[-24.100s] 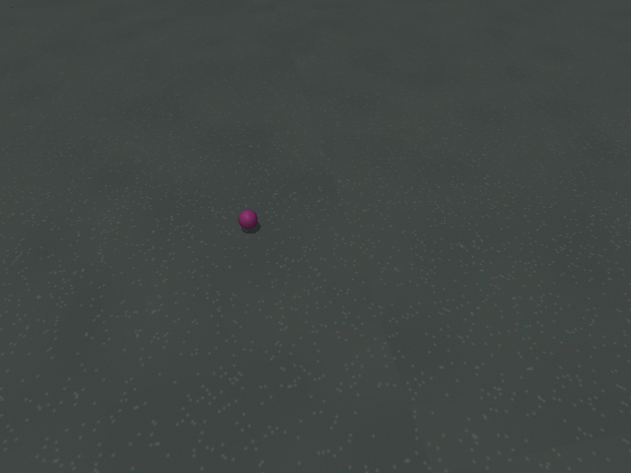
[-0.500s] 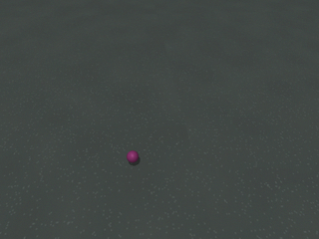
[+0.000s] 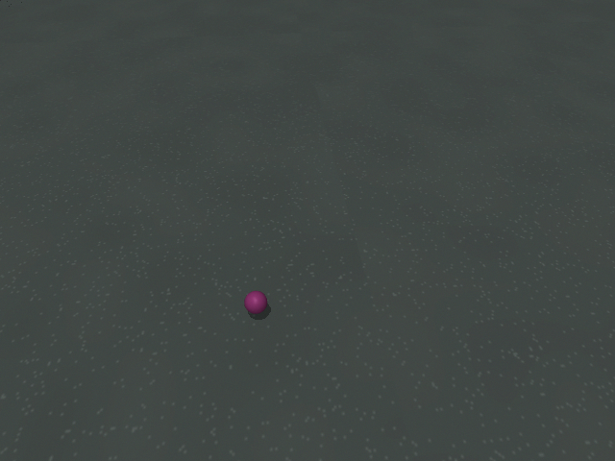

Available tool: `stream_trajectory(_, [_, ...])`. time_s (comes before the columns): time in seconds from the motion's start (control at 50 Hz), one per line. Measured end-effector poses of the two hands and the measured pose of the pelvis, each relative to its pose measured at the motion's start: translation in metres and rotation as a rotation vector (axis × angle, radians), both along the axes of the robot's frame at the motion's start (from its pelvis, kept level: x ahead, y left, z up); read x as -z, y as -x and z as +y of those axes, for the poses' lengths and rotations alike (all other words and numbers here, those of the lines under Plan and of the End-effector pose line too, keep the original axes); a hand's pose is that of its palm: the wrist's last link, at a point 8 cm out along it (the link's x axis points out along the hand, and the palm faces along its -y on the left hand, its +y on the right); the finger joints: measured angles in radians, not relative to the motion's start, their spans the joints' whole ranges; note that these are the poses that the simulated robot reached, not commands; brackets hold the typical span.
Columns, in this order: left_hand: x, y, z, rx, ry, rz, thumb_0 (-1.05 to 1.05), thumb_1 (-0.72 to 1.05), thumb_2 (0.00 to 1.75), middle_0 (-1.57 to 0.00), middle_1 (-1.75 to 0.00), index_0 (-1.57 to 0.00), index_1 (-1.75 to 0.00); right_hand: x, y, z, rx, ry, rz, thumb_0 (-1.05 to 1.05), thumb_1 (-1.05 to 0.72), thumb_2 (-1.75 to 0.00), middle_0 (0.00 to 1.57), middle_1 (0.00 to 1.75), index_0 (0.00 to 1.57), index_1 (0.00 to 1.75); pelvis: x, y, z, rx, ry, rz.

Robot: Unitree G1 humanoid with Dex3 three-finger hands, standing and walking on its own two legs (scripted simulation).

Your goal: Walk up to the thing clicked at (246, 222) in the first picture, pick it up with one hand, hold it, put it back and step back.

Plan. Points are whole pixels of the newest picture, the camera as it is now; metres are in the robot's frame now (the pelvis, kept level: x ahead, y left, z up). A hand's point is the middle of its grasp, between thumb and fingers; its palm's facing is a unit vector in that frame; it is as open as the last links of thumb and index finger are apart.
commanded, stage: stand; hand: left
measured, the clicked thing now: (255, 302) +0.80 +0.20 -0.74
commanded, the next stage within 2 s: walk up in 0.38 s
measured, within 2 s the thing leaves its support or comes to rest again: neither
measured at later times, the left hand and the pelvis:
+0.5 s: hand out of the picture +0.07 +0.26 -0.15, palm faces +0.00 -0.94 -0.33, open 7.4 cm; pelvis +0.01 +0.00 +0.00, yaw +1 degrees
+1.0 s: hand (124, 413) +0.24 +0.30 -0.15, palm faces -0.10 -0.93 -0.35, open 7.4 cm; pelvis +0.15 +0.03 -0.02, yaw -1 degrees
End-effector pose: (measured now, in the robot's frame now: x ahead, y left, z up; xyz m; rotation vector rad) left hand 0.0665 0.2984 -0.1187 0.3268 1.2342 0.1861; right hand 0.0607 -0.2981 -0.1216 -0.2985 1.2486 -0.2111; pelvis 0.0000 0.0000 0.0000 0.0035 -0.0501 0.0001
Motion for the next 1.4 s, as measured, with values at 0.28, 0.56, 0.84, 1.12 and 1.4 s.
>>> stream_trajectory(0.28, [0.001,0.004,-0.002,0.004,-0.001,0.009,0.00,0.90,0.90,-0.20,-0.30,-0.20,-0.30,0.002,0.013,-0.003,0.003,-0.002,0.027,0.01,-0.91,-0.90,0.20,0.30,0.20,0.30,0.001,0.002,-0.003,0.000,-0.001,0.005])
stream_trajectory(0.56, [-0.001,0.007,0.021,-0.055,0.004,-0.047,0.00,0.90,0.90,-0.20,-0.30,-0.21,-0.30,-0.005,-0.015,-0.009,-0.055,0.040,0.003,0.01,-0.91,-0.90,0.20,0.30,0.20,0.30,0.007,-0.021,0.010,-0.026,0.024,0.008])
stream_trajectory(0.84, [0.010,-0.060,0.069,0.007,0.011,0.032,0.01,0.90,0.90,-0.20,-0.30,-0.20,-0.30,-0.028,-0.055,0.020,-0.002,0.092,-0.056,0.01,-0.90,-0.90,0.20,0.30,0.20,0.30,0.007,-0.095,0.043,0.006,-0.002,-0.008])
stream_trajectory(1.12, [-0.009,-0.238,0.021,0.093,-0.022,-0.218,0.00,0.90,0.90,-0.20,-0.30,-0.20,-0.30,0.021,-0.139,-0.001,0.004,0.011,-0.008,0.01,-0.90,-0.90,0.20,0.30,0.20,0.30,0.029,-0.195,0.011,0.001,-0.004,-0.031])
stream_trajectory(1.4, [0.006,-0.272,0.037,0.033,0.007,-0.127,0.00,0.90,0.90,-0.20,-0.30,-0.21,-0.30,-0.008,-0.265,0.000,-0.100,0.087,-0.081,0.01,-0.91,-0.90,0.20,0.30,0.20,0.30,0.024,-0.280,0.025,-0.005,0.020,0.003])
